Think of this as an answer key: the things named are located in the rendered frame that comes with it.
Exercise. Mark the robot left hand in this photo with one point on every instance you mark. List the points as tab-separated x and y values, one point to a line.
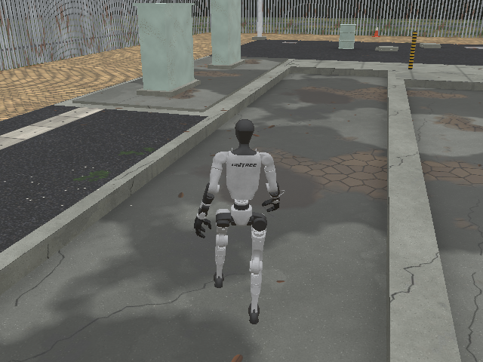
198	226

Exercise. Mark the right robot thigh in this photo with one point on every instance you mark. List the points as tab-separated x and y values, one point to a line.
258	234

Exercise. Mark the robot right upper arm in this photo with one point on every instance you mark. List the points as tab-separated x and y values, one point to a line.
267	161

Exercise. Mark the robot right hand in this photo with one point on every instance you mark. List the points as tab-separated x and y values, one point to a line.
275	207

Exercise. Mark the robot left upper arm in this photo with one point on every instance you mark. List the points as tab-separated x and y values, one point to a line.
216	170

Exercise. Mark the left robot forearm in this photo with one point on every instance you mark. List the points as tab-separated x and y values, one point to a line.
205	204

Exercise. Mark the robot left shin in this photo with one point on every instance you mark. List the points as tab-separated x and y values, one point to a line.
220	253

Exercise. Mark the right robot forearm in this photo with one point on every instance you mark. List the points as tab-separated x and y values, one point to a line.
275	196

